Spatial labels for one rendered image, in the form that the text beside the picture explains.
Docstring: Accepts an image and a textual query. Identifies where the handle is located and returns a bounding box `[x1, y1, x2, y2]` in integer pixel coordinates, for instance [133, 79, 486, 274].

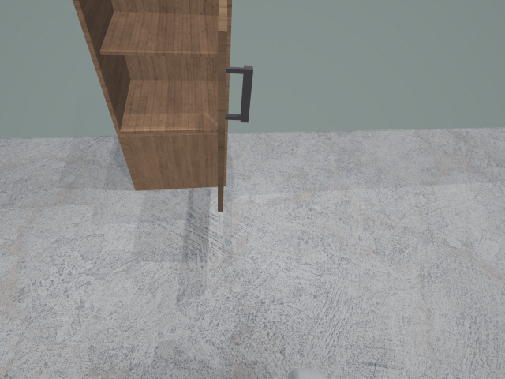
[226, 66, 253, 122]

